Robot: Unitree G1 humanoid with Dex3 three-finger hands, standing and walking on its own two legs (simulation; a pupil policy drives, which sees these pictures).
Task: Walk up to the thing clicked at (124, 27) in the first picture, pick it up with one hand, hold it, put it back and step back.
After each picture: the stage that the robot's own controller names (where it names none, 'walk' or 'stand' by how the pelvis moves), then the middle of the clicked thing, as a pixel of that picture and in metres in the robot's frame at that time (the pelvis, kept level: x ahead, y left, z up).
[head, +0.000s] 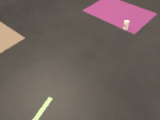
stand; (126, 24) +1.78 -0.50 -0.72
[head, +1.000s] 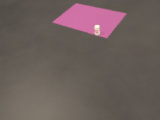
walk; (97, 30) +1.70 +0.02 -0.69
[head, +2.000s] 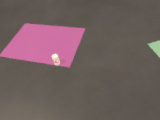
walk; (56, 59) +1.12 +0.44 -0.72
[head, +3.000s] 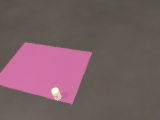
walk; (56, 93) +0.73 +0.39 -0.72
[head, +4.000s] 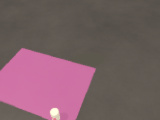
walk; (55, 115) +0.55 +0.26 -0.70
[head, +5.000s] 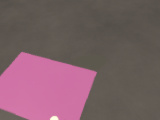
stand; out of the picture +0.48 +0.27 -0.72
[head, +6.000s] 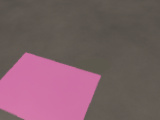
stand; out of the picture +0.45 +0.26 -0.72
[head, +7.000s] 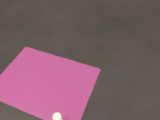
stand; (57, 119) +0.47 +0.26 -0.72
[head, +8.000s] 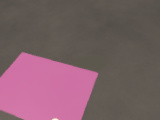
stand; out of the picture +0.45 +0.27 -0.72
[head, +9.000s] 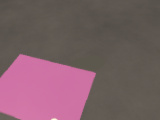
stand; out of the picture +0.46 +0.28 -0.73
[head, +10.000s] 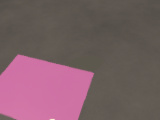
stand; out of the picture +0.46 +0.29 -0.73
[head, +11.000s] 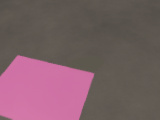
stand; out of the picture +0.44 +0.29 -0.73
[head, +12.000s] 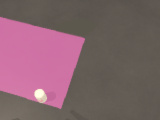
go down; (40, 96) +0.48 +0.29 -0.61
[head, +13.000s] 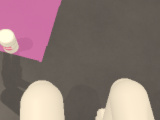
go down; (8, 41) +0.52 +0.33 -0.29
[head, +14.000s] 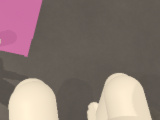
close in; out of the picture +0.51 +0.34 -0.28
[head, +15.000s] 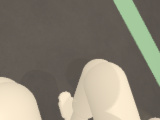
close; out of the picture +0.49 +0.38 -0.22
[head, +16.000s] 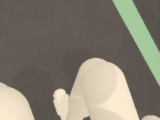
close; out of the picture +0.48 +0.30 -0.25
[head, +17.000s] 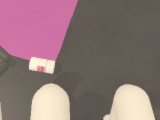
lift; (42, 65) +0.46 +0.22 -0.34
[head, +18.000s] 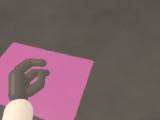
close; out of the picture +0.34 +0.19 -0.67
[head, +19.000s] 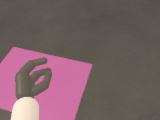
stand; out of the picture +0.27 +0.22 -0.70
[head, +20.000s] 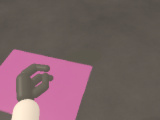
stand; out of the picture +0.21 +0.23 -0.70
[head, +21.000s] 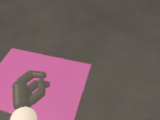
crouch; out of the picture +0.17 +0.24 -0.70
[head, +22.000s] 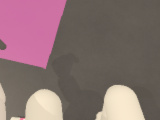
crouch; out of the picture +0.19 +0.25 -0.39
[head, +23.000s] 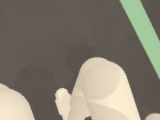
lower; out of the picture +0.12 +0.26 -0.25
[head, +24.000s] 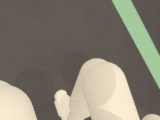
lower; out of the picture +0.10 +0.25 -0.25
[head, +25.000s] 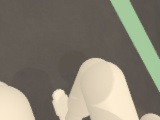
lower; out of the picture +0.08 +0.25 -0.25
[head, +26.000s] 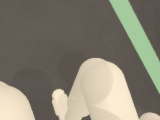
lower; out of the picture +0.07 +0.25 -0.25
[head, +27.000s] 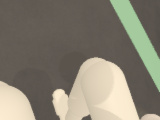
loosen; out of the picture +0.07 +0.25 -0.25
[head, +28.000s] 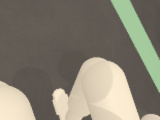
withdraw; out of the picture +0.07 +0.25 -0.25
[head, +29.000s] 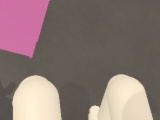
stand; out of the picture +0.09 +0.24 -0.29
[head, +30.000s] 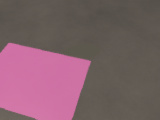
stand; out of the picture +0.04 +0.25 -0.66
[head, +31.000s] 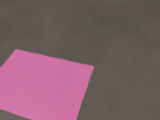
stand; out of the picture +0.05 +0.26 -0.69
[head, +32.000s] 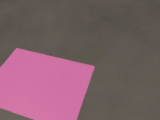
stand; out of the picture +0.05 +0.26 -0.69
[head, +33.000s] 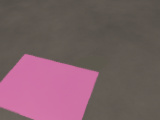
walk; out of the picture +0.07 +0.26 -0.75
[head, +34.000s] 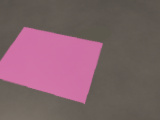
walk; out of the picture +0.15 +0.16 -0.73
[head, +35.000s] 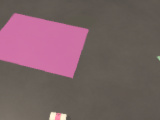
walk; (58, 117) +0.41 +0.17 -0.73
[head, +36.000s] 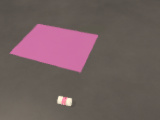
stand; (64, 101) +0.69 +0.26 -0.73
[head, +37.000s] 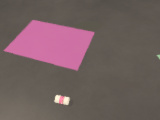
stand; (62, 99) +0.67 +0.23 -0.75
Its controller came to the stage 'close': yes
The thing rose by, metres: 0.01
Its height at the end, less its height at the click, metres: -0.02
